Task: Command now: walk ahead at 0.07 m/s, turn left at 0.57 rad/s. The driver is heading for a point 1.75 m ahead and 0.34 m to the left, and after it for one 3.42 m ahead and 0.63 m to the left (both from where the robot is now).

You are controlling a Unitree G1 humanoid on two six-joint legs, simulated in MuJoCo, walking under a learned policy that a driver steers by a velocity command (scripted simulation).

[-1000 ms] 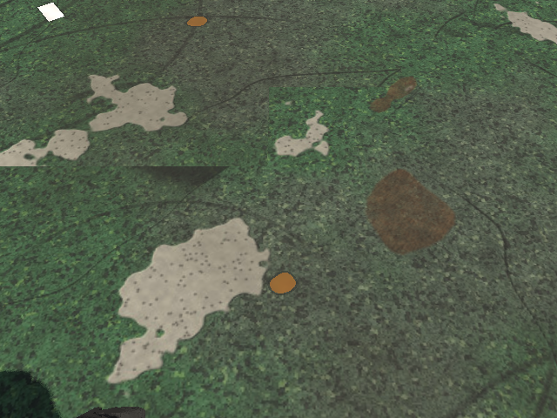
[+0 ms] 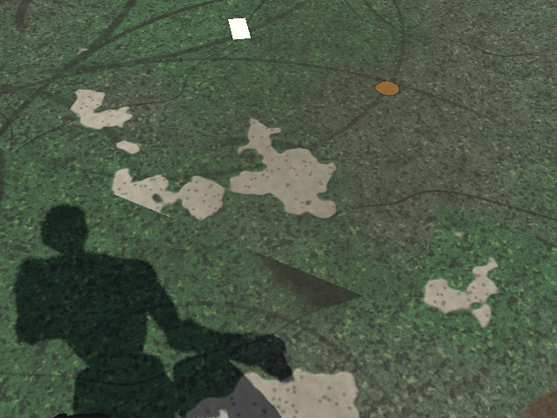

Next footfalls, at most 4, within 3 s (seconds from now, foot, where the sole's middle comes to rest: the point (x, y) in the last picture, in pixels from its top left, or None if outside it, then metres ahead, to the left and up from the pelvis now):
0.10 right None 0.15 -0.14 -0.78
0.52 left None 0.05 0.12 -0.78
0.96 right None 0.15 -0.09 -0.78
2.32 left None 0.11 0.18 -0.78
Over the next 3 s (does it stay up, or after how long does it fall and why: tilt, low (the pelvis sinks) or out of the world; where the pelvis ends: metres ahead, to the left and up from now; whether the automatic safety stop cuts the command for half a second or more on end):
stays up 0.43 0.18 0.00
